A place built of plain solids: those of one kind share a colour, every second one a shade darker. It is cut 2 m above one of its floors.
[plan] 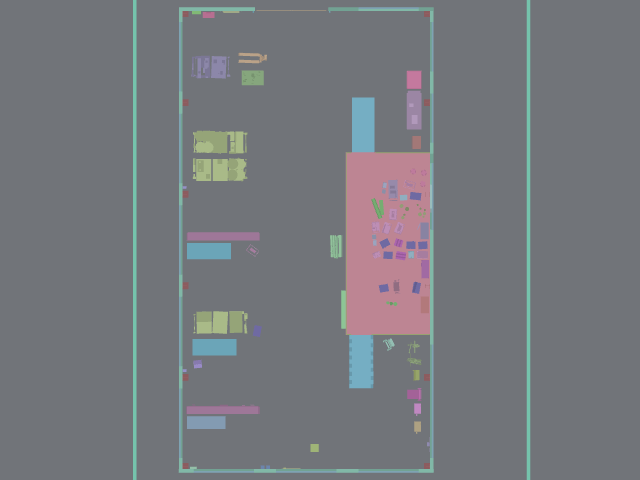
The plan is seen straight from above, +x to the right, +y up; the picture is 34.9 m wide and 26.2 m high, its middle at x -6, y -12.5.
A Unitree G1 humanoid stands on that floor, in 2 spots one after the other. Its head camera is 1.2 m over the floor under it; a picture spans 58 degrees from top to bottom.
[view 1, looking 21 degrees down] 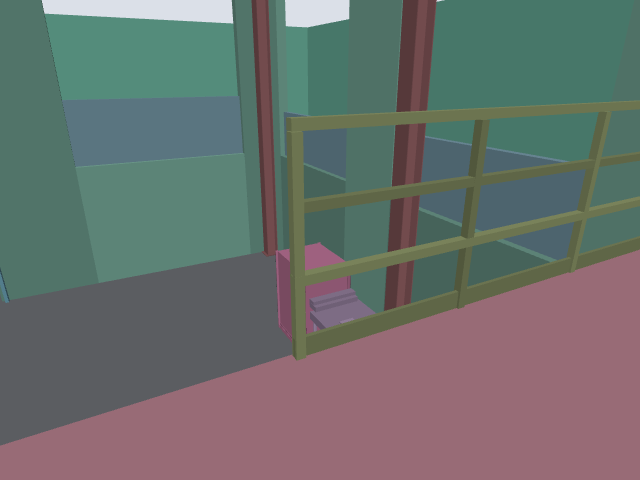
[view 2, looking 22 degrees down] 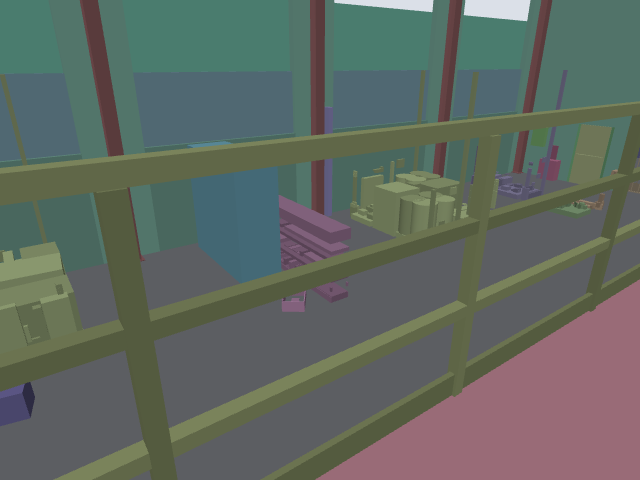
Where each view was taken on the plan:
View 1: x -3.63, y -9.24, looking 62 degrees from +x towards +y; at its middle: wall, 8.29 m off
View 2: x -3.74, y -16.66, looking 145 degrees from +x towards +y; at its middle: shelving_run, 8.06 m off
